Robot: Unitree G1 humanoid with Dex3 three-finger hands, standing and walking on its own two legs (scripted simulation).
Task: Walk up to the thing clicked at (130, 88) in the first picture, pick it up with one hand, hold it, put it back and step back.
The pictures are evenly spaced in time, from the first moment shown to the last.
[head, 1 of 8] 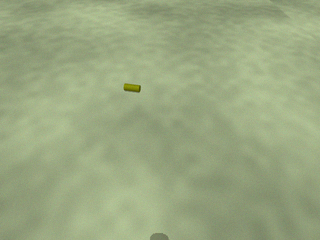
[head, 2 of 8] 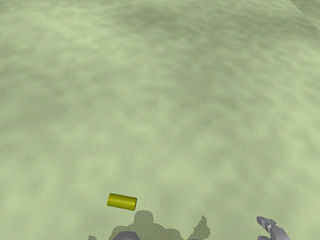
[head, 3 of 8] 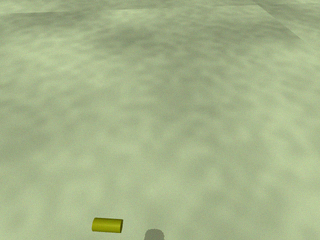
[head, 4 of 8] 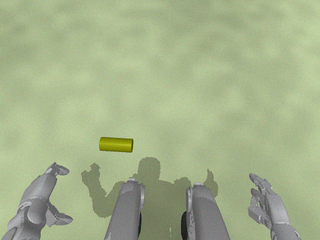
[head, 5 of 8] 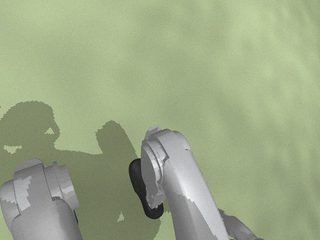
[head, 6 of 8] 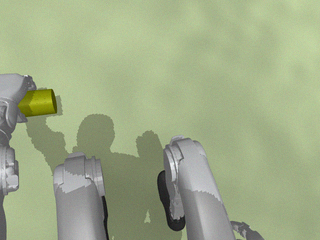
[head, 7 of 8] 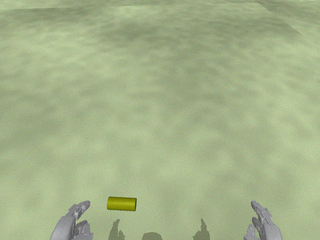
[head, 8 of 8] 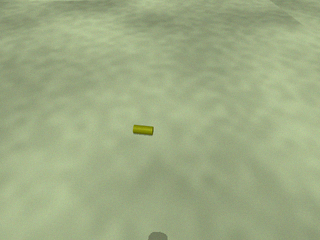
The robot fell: no
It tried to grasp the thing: yes
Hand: left
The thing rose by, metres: 0.67
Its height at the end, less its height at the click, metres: +0.00
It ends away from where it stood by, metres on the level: 0.01
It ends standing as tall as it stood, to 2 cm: yes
